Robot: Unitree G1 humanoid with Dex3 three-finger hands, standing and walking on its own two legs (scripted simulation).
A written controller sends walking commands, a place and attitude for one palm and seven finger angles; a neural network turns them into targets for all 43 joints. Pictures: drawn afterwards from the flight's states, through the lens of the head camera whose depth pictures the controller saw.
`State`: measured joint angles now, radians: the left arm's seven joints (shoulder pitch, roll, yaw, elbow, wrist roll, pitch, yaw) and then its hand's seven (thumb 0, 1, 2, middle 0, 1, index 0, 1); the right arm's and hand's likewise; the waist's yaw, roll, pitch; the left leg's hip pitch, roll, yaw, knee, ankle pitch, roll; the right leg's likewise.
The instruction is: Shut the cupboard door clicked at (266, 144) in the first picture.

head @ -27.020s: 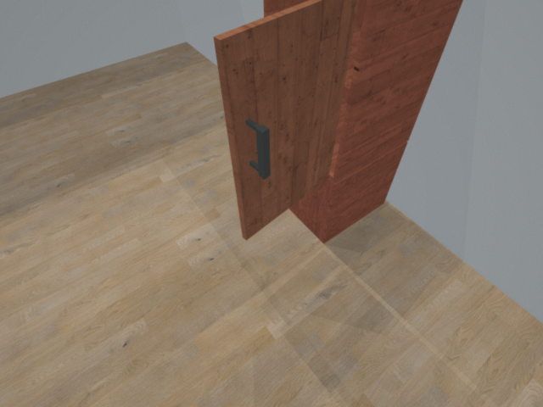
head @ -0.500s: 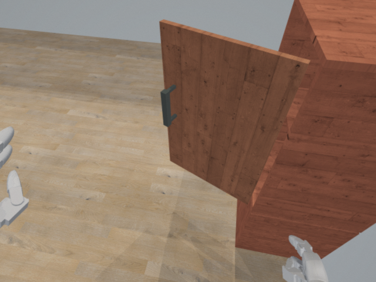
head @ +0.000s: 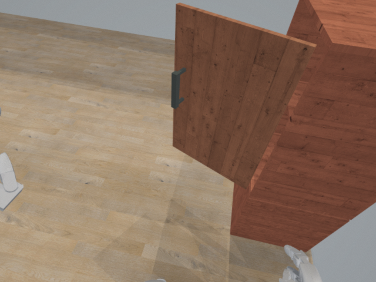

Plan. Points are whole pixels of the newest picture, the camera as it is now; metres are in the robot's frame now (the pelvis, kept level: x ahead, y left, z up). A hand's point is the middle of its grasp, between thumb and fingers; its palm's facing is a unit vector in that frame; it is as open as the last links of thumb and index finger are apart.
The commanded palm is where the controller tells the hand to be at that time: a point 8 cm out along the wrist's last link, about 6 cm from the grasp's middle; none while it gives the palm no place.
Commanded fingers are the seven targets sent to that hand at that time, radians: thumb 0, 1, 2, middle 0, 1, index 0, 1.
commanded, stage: step back with the hand held close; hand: left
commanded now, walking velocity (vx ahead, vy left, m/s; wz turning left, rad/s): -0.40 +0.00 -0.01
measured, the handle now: (178, 88) +0.70 +0.08 +0.03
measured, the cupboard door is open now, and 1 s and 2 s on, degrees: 67 67 67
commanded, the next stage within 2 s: stop stepping back and stand still in 1.34 s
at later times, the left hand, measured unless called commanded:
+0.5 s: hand out of the picture +0.14 +0.28 +0.19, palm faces +0.55 -0.71 -0.43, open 7.4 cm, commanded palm +0.07 +0.31 +0.20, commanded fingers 0.00 0.90 0.90 -0.20 -0.30 -0.20 -0.30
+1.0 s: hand out of the picture +0.05 +0.30 +0.19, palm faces +0.47 -0.77 -0.44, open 7.4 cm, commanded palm -0.01 +0.32 +0.20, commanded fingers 0.00 0.90 0.90 -0.20 -0.30 -0.20 -0.30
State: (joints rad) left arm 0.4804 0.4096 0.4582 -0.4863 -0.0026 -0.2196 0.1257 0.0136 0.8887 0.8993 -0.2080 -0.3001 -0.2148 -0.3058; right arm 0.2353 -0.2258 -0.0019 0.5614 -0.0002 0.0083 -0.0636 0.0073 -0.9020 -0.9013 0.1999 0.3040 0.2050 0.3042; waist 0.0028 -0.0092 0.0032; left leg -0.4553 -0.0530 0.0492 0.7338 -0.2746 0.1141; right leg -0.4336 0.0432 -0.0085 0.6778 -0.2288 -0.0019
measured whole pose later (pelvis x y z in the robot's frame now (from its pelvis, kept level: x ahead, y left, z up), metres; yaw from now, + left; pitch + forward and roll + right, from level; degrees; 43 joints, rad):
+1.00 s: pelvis -0.13 +0.01 +0.01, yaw +3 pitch +3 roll -5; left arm 0.56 0.47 0.49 -0.56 -0.08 -0.23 0.13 0.01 0.89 0.90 -0.21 -0.30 -0.21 -0.31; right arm 0.18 -0.20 -0.03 0.58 0.01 -0.07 -0.04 0.01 -0.90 -0.90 0.20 0.30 0.20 0.30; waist 0.00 -0.01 -0.04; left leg -0.60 0.07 0.19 0.47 -0.09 0.04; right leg -0.25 0.08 -0.01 0.54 -0.38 -0.03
